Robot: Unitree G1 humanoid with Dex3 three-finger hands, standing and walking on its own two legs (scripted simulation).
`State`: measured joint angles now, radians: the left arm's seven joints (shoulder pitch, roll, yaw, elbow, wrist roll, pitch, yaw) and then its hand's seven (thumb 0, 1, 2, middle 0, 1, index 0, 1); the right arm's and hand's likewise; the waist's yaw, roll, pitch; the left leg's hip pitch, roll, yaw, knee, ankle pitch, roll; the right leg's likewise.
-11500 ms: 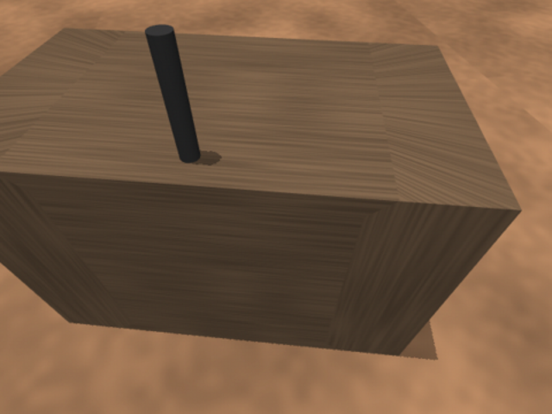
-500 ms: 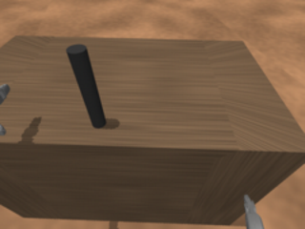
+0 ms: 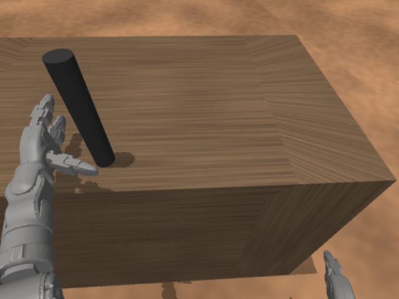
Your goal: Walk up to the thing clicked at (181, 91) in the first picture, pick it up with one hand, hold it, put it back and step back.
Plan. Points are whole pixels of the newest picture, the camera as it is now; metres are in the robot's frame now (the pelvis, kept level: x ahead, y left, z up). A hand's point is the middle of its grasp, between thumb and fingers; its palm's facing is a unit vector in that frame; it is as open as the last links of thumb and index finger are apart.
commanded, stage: close in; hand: left
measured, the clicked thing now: (86, 118) +0.42 +0.20 +0.16
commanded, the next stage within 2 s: rest palm in 0.22 s
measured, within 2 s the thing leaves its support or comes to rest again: leaves its support in 1.80 s
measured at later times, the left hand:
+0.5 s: hand (97, 146) +0.39 +0.19 +0.12, palm faces +0.14 -0.99 +0.02, open 17.3 cm
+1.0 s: hand (90, 141) +0.40 +0.21 +0.12, palm faces +0.17 -0.99 +0.00, open 15.5 cm
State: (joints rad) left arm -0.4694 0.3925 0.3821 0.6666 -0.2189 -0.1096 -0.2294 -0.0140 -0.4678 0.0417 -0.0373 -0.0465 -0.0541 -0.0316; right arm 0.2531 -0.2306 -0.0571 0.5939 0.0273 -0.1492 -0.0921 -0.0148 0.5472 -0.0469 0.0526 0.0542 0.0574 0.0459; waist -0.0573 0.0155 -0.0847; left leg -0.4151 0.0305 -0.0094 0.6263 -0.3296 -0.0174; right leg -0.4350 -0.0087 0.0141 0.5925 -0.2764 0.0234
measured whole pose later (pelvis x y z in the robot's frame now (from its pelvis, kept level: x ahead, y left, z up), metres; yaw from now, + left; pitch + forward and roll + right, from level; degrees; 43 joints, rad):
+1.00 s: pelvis -0.01 +0.00 -0.01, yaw +0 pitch +5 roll +0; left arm -0.51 0.32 0.27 0.61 -0.18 -0.04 -0.06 -0.01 -0.55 0.16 -0.43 -0.29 -0.43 -0.28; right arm 0.29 -0.22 -0.07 0.46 0.03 -0.10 -0.05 -0.01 0.51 -0.05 0.05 0.05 0.06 0.05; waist -0.04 0.01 -0.06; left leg -0.43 0.02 -0.01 0.70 -0.35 -0.01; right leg -0.45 -0.02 0.02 0.68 -0.31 0.03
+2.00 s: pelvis +0.00 +0.00 -0.01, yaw +0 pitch +7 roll +0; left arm -0.59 0.34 0.28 0.64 -0.17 -0.02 -0.05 -0.02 0.06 1.25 -1.03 -1.15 -1.04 -1.16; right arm 0.32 -0.21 -0.06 0.40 0.04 -0.07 -0.06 -0.01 0.51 -0.06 0.05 0.05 0.06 0.05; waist -0.05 0.02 -0.10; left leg -0.49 0.02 -0.01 0.76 -0.40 -0.02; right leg -0.52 -0.01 0.02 0.74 -0.35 0.03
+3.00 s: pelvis -0.01 +0.00 +0.00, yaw +1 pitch +1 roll +0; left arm -0.60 0.34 0.28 0.36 -0.18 0.31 -0.05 -0.02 0.09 1.22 -1.01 -1.17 -1.02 -1.18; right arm 0.30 -0.21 -0.06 0.53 0.05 -0.19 -0.07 -0.02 0.55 -0.05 0.05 0.05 0.06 0.05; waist -0.02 0.06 -0.08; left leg -0.31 0.02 -0.02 0.61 -0.32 -0.02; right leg -0.33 -0.02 0.01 0.59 -0.28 0.02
